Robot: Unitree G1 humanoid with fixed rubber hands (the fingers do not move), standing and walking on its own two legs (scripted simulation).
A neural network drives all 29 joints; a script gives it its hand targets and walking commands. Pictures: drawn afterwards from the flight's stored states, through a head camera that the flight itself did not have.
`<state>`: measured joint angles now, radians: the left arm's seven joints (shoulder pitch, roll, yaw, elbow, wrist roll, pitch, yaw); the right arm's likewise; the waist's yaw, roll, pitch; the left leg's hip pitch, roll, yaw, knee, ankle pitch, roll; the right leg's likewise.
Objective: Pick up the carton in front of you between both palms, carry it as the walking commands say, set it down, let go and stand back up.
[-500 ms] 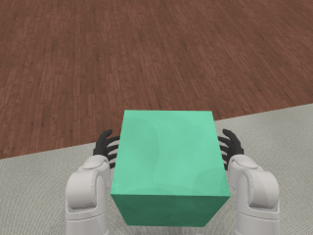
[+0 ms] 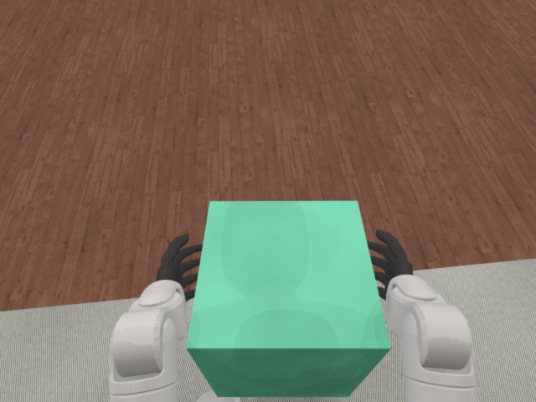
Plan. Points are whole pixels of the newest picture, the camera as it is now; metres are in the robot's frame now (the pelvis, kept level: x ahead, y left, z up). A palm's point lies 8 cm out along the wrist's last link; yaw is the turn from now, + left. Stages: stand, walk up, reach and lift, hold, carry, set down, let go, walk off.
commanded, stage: carry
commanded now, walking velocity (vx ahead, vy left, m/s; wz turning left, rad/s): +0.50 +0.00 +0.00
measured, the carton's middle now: (283, 304) +0.26 +0.01 -0.01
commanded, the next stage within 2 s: none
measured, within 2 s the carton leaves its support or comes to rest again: neither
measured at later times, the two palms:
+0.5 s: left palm (200, 90) +0.65 +0.17 +0.12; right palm (356, 90) +0.62 -0.13 +0.13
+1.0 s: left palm (236, 14) +1.05 +0.13 +0.11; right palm (345, 8) +1.06 -0.17 +0.11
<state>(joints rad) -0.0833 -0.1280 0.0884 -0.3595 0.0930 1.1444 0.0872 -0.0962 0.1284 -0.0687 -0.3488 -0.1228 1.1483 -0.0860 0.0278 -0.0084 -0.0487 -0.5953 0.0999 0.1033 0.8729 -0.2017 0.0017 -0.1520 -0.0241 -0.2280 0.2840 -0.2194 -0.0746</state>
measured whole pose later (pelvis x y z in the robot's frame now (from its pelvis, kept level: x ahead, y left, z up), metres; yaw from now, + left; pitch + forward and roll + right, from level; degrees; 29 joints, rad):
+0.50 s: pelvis +0.34 +0.04 +0.00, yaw -3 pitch +5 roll -1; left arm -0.33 -0.14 0.16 -0.48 0.10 1.27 0.10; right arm -0.33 0.15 -0.18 -0.47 -0.08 1.26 -0.11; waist -0.03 -0.01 -0.02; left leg -0.20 0.03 0.22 0.33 -0.22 0.07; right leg -0.62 -0.10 -0.08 0.92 -0.23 -0.02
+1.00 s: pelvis +0.65 -0.03 -0.01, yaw -2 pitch +7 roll +1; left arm -0.84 -0.03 0.30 -0.02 0.05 1.28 0.15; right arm -0.88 0.01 -0.31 0.00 -0.08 1.31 -0.14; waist 0.07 0.00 0.12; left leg -0.79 0.04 0.05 1.16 -0.36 0.05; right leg -0.30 0.01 -0.16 0.50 -0.36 -0.10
